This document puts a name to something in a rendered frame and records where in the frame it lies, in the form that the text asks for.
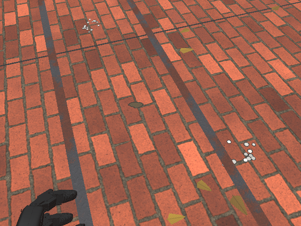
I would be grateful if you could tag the left robot hand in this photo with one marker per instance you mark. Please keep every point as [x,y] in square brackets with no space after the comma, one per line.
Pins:
[33,214]

